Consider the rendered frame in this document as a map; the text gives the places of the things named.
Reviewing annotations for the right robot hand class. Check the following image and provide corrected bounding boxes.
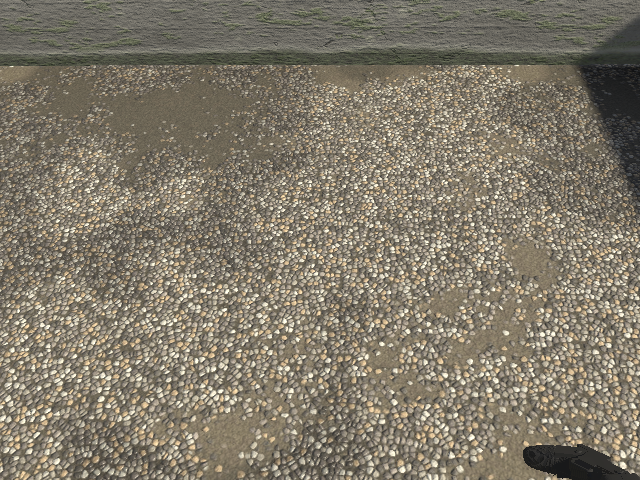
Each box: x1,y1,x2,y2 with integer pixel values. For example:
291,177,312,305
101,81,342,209
523,444,640,480

